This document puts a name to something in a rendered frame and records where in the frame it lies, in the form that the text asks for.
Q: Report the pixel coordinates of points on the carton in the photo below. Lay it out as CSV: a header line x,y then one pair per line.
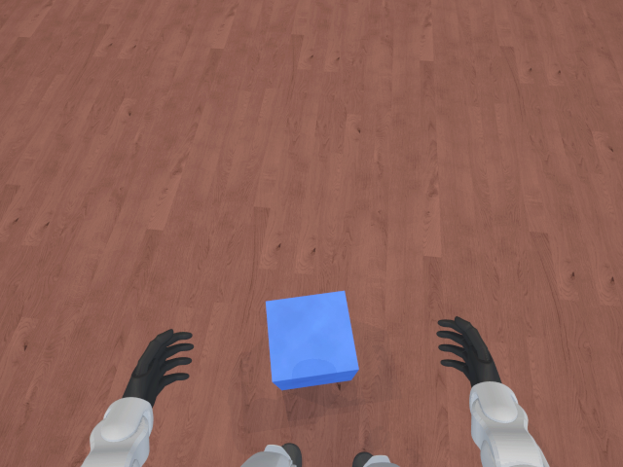
x,y
311,341

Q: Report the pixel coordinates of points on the left robot shin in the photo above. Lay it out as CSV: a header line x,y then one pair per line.
x,y
278,449

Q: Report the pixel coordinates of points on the left robot foot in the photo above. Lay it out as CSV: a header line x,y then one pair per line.
x,y
294,453

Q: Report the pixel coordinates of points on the left robot forearm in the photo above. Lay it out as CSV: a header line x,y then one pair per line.
x,y
121,439

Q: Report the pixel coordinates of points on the right robot forearm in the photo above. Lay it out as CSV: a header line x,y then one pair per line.
x,y
499,427

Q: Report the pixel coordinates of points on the left robot hand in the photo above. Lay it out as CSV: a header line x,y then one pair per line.
x,y
147,379

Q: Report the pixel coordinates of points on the right robot hand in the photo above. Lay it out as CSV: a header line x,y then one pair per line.
x,y
479,364

